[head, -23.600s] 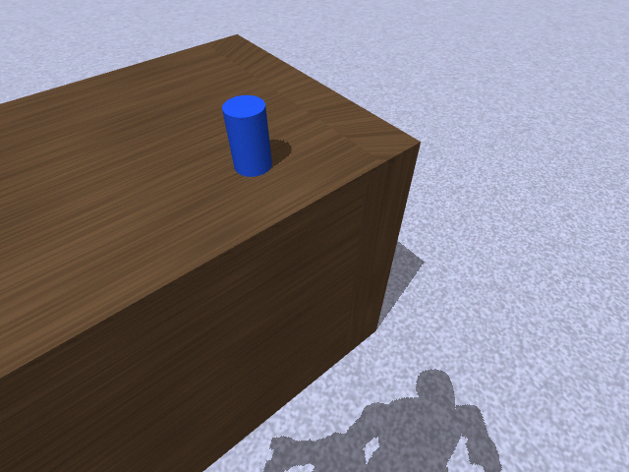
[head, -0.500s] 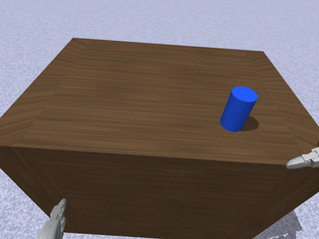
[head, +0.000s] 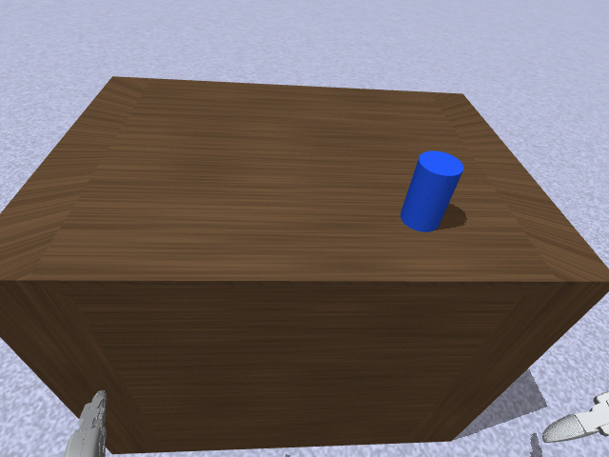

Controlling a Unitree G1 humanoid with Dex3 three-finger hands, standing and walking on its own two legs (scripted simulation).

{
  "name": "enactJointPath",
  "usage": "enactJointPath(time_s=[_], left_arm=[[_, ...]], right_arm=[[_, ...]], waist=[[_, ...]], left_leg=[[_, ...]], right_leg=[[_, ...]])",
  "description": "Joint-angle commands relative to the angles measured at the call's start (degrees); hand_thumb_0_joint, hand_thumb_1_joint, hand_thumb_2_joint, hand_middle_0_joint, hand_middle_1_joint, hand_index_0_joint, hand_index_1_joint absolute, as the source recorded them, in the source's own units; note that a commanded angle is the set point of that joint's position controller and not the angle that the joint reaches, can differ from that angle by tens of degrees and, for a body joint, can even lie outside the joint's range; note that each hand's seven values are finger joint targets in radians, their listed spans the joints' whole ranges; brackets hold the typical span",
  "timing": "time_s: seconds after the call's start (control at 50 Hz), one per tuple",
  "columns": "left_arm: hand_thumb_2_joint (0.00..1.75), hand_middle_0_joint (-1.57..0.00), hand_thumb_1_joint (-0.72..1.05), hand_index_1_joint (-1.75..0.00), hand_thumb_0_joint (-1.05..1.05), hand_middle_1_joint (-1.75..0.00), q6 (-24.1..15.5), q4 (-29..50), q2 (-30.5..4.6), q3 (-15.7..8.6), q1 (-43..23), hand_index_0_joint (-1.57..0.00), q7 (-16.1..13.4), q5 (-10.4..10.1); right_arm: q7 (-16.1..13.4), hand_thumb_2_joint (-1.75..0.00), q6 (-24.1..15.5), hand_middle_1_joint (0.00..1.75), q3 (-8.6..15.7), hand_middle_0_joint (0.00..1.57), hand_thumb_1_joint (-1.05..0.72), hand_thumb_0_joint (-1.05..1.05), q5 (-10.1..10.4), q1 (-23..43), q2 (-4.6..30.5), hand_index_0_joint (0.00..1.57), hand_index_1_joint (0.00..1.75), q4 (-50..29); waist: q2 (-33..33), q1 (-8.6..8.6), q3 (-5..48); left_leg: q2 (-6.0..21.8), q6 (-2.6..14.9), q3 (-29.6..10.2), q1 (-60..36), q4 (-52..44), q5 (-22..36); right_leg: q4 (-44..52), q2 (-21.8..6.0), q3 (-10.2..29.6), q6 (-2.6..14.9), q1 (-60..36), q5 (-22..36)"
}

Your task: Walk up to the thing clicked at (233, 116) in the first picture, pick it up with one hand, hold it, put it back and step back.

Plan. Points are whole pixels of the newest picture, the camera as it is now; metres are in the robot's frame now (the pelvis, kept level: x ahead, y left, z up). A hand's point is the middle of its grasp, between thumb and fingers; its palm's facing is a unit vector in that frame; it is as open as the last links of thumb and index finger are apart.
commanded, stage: sink last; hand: right
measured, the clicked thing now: (429, 192) +0.52 -0.22 +0.09
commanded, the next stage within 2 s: home in 0.16 s
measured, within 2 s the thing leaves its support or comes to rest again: neither
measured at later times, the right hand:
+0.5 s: hand (582, 364) +0.19 -0.27 +0.13, palm faces +0.37 +0.85 -0.37, open 17.5 cm
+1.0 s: hand (425, 436) +0.19 -0.17 -0.09, palm faces +0.08 +0.98 -0.20, open 17.4 cm
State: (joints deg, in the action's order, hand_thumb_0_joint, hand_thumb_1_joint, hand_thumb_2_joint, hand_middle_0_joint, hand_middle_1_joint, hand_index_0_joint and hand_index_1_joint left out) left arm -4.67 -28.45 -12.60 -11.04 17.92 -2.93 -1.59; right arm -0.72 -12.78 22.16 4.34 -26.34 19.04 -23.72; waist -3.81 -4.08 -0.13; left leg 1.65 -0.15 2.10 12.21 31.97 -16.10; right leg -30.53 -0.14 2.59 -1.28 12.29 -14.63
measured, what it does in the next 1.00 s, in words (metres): stands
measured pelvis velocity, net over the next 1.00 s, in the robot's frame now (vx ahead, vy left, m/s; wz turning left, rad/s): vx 0.02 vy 0.00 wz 0.02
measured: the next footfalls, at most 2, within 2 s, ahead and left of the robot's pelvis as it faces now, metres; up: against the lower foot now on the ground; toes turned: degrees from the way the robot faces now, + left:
none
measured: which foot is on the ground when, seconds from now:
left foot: down 0.00-1.00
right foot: down 0.00-1.00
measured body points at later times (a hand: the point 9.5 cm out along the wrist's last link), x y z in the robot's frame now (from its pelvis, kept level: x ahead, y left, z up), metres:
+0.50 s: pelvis -0.01 -0.01 +0.01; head -0.01 +0.00 +0.46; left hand +0.16 +0.21 -0.07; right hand +0.16 -0.31 +0.15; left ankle +0.02 +0.12 -0.73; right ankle +0.03 -0.14 -0.73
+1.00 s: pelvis +0.02 +0.00 +0.00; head +0.06 -0.01 +0.45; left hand +0.18 +0.22 -0.09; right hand +0.18 -0.23 -0.07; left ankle +0.02 +0.12 -0.73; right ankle +0.03 -0.14 -0.73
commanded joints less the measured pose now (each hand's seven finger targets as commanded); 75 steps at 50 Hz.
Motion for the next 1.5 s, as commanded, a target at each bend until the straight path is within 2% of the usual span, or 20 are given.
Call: enactJointPath(time_s=[0.0, 0.04, 0.14, 0.24, 0.26, 0.38, 0.42, 0.52, 0.6, 0.62, 0.76, 0.82, 0.84, 0.86, 0.88, 1.08, 1.22, 1.38, 1.4, 1.48], left_arm=[[0.04, -0.05, -0.52, -0.05, 0.0, -0.05, -4.5, 8.8, -6.0, -1.9, -4.9, -0.05, -0.3, 0.2], [0.05, -0.05, -0.53, -0.05, 0.0, -0.05, -4.8, 6.5, -3.4, 1.0, -6.2, -0.05, 0.1, 0.4], [0.07, -0.05, -0.54, -0.05, 0.0, -0.05, -5.9, 6.9, -9.0, -2.5, -9.6, -0.05, -0.7, 0.8], [0.08, -0.05, -0.54, -0.06, 0.0, -0.05, -6.5, 9.4, -10.3, -2.7, -9.9, -0.05, -1.1, 0.7], [0.16, -0.11, -0.46, -0.14, 0.0, -0.13, -6.2, 7.1, -7.5, -0.7, -6.5, -0.11, -0.7, 0.6], [0.5, -0.13, 0.02, -0.18, 0.0, -0.18, -5.7, 6.2, 2.8, 10.0, -6.8, -0.13, 1.1, -0.5], [0.55, -0.14, 0.18, -0.2, 0.0, -0.2, -5.7, 3.5, 0.8, 9.1, -6.7, -0.14, 1.1, -0.5], [0.66, -0.16, 0.48, -0.23, 0.0, -0.23, -7.0, 1.1, -10.3, -0.4, -7.6, -0.16, 0.5, 0.5], [0.79, -0.18, 0.69, -0.27, 0.0, -0.27, -7.3, 3.5, -8.0, 1.1, -10.0, -0.18, 0.1, 0.9], [0.82, -0.19, 0.76, -0.27, 0.0, -0.27, -7.3, 4.2, -5.0, 3.8, -10.7, -0.19, 0.2, 0.9], [0.9, -0.2, 0.9, -0.3, 0.0, -0.3, -6.4, 1.5, 0.0, 10.4, -12.8, -0.2, -0.6, 0.9], [0.9, -0.2, 0.9, -0.3, 0.0, -0.3, -5.9, -0.5, -2.9, 8.7, -11.7, -0.2, -0.9, 1.1], [0.9, -0.2, 0.9, -0.3, 0.0, -0.3, -5.3, -3.6, -7.5, 8.2, -8.1, -0.2, -0.7, 2.0], [0.9, -0.2, 0.9, -0.3, 0.0, -0.3, -5.0, -3.4, -6.7, 8.9, -9.0, -0.2, -0.7, 1.9], [0.9, -0.2, 0.9, -0.3, 0.0, -0.3, -4.7, -3.5, -6.0, 9.1, -9.0, -0.2, -0.6, 2.0], [0.9, -0.2, 0.9, -0.3, 0.0, -0.3, -1.7, -3.4, -5.6, 8.9, -8.9, -0.2, -1.0, 2.1], [0.9, -0.2, 0.9, -0.3, 0.0, -0.3, 0.8, -2.8, -6.5, 8.2, -8.5, -0.2, -0.7, 1.6], [0.9, -0.2, 0.9, -0.3, 0.0, -0.3, 3.2, -1.2, -6.5, 8.3, -9.0, -0.2, -0.4, 1.0], [0.9, -0.2, 0.9, -0.3, 0.0, -0.3, 3.2, -8.1, -15.5, 5.7, -6.7, -0.2, 0.4, 4.7], [0.9, -0.2, 0.9, -0.3, 0.0, -0.3, 3.1, -10.1, -14.5, 6.3, -6.1, -0.2, 1.7, 3.6]], right_arm=[[-1.3, -0.05, -5.7, 0.06, 10.9, 0.05, 0.58, 0.0, 0.4, 8.1, 14.4, 0.05, 0.06, -7.6], [-1.2, -0.05, -7.0, 0.06, 10.1, 0.05, 0.56, 0.0, 0.1, 7.5, 14.1, 0.05, 0.06, -5.8], [-1.8, -0.05, -9.5, 0.06, 11.6, 0.05, 0.57, 0.0, -0.4, 10.2, 16.4, 0.05, 0.06, -6.4], [-1.6, -0.06, -10.4, 0.06, 10.3, 0.05, 0.55, 0.0, -0.5, 6.5, 14.1, 0.05, 0.06, 0.2], [-1.5, -0.06, -10.8, 0.05, 11.1, 0.05, 0.55, 0.0, -0.3, 7.6, 14.8, 0.05, 0.05, -1.0], [-0.2, -0.04, -10.5, 0.05, 3.3, 0.05, 0.57, 0.0, -0.3, 5.1, 8.7, 0.05, 0.05, 1.8], [0.0, -0.06, -9.7, 0.05, 1.0, 0.05, 0.55, 0.0, -0.3, 4.2, 7.7, 0.05, 0.05, 2.5], [0.2, -0.06, -7.2, 0.06, -3.1, 0.05, 0.54, 0.0, -1.2, 0.3, 4.8, 0.05, 0.06, 5.5], [-0.5, -0.04, -5.6, 0.05, -5.2, 0.05, 0.57, 0.0, -2.3, 2.7, 4.0, 0.05, 0.05, 7.6], [-0.6, -0.05, -4.8, 0.05, -6.3, 0.05, 0.56, 0.0, -2.6, 0.7, 2.7, 0.05, 0.05, 11.9], [-0.9, -0.05, -2.5, 0.05, -16.9, 0.05, 0.56, 0.0, -3.8, 6.3, -2.2, 0.05, 0.05, 25.3], [-1.4, -0.05, -1.0, 0.05, -17.3, 0.05, 0.55, 0.0, -4.1, 8.0, -1.1, 0.05, 0.05, 32.6], [-3.5, -0.05, -1.4, 0.05, -10.9, 0.05, 0.56, 0.0, -3.9, 6.6, 1.8, 0.05, 0.05, 31.5], [-3.5, -0.06, -0.9, 0.06, -15.6, 0.05, 0.53, 0.0, -4.5, 5.4, -1.3, 0.05, 0.06, 36.6], [-3.4, -0.06, -0.7, 0.05, -16.6, 0.05, 0.53, 0.0, -4.4, 7.3, -2.4, 0.05, 0.05, 38.1], [-5.0, -0.06, 1.7, 0.05, -17.2, 0.05, 0.54, 0.0, -4.5, 17.5, -1.6, 0.05, 0.05, 44.6], [-5.6, -0.07, 5.1, 0.06, -20.2, 0.06, 0.51, 0.0, -4.3, 13.8, -4.6, 0.06, 0.06, 48.3], [-5.3, -0.05, 6.8, 0.05, -19.3, 0.05, 0.55, 0.0, -3.9, 16.4, -3.3, 0.05, 0.05, 47.3], [-3.9, -0.04, 7.5, 0.05, -16.4, 0.05, 0.57, 0.0, -7.7, 11.7, 11.8, 0.05, 0.05, 57.3], [-1.9, -0.04, 8.1, 0.05, -17.3, 0.05, 0.57, 0.0, -6.5, 13.6, 9.2, 0.05, 0.05, 60.0]], waist=[[5.2, 0.84, -2.3], [5.7, -0.32, -2.2], [4.9, -0.61, 3.1], [8.0, 0.07, 1.1], [7.1, -0.41, 0.7], [0.4, -0.57, -3.6], [-2.5, 0.16, -4.6], [-2.2, 2.91, -0.5], [2.4, 3.26, 4.2], [4.3, 2.78, 3.8], [3.4, 3.79, 1.4], [1.5, 4.65, 3.0], [2.7, 2.8, 2.7], [1.8, 4.17, 1.8], [2.3, 4.25, 2.9], [2.5, 3.81, 13.4], [5.8, 3.67, 8.8], [5.9, 3.56, 7.5], [1.7, 4.22, 9.8], [3.4, 4.96, 11.1]], left_leg=[[0.7, -0.17, -1.3, 3.6, -11.5, -7.3], [1.7, -0.54, -2.7, 1.9, -12.3, -7.8], [1.0, -0.19, -1.7, -0.8, -10.9, -3.4], [0.7, -0.12, -1.4, -0.6, -13.0, -6.5], [0.2, -0.08, -0.6, -1.0, -12.7, -5.5], [-1.6, 0.64, 1.5, -1.5, -11.5, -1.9], [-1.8, 0.93, 1.5, -0.9, -11.3, -2.0], [-2.5, 1.23, 2.6, -0.5, -9.7, 1.7], [-2.3, 0.88, 2.7, -2.6, -9.9, 5.1], [-2.2, 0.76, 2.8, -2.7, -10.1, 4.5], [-1.5, 0.65, 1.4, 0.3, -10.8, 2.5], [-1.5, 0.7, 1.3, -0.2, -9.8, 5.7], [-2.2, 0.82, 1.2, -0.5, -9.6, 5.2], [-1.9, 0.85, 0.8, -0.4, -9.2, 6.5], [-1.9, 0.7, 0.8, -0.4, -8.7, 7.9], [-1.5, 0.09, -0.2, -4.2, -4.3, 22.5], [-2.3, 0.2, 0.6, -3.0, -4.8, 22.3], [-2.0, -0.05, 0.1, -3.4, -5.2, 23.0], [4.9, 1.74, -5.3, -5.3, -1.9, 34.5], [4.7, 2.69, -4.9, -4.1, -2.6, 31.3]], right_leg=[[5.7, 2.1, -4.5, 2.22, 1.7, -3.1], [5.3, 2.3, -4.8, 1.99, 2.9, -2.2], [6.6, 1.8, -4.1, 1.88, -0.4, 0.7], [8.0, 1.7, -4.4, 2.0, -1.6, -0.7], [8.5, 1.5, -4.1, 2.11, -1.5, -0.3], [11.8, 0.9, -4.2, 1.88, 0.8, -0.4], [12.6, 0.7, -4.1, 1.58, 1.2, -1.3], [12.8, -1.0, -1.8, 0.6, -2.2, 0.5], [10.9, -0.6, -1.8, 1.42, -4.4, 4.8], [10.4, -0.4, -1.9, 1.71, -4.0, 4.8], [9.8, 0.6, -3.9, 1.9, -2.0, 2.3], [9.0, 0.6, -3.8, 1.74, -1.3, 4.6], [8.4, 0.7, -3.6, 1.73, -1.2, 3.5], [7.9, 0.9, -4.0, 1.61, -0.7, 4.8], [7.0, 0.9, -4.1, 1.7, -0.6, 6.1], [2.3, 0.8, -4.4, 1.64, -3.2, 19.5], [3.3, 0.2, -4.7, 1.48, -2.4, 20.9], [3.6, 0.3, -5.5, 1.69, -2.5, 20.6], [-0.6, -4.6, -0.9, 2.25, -3.0, 26.5], [0.7, -5.4, -0.2, 2.71, -6.0, 23.7]])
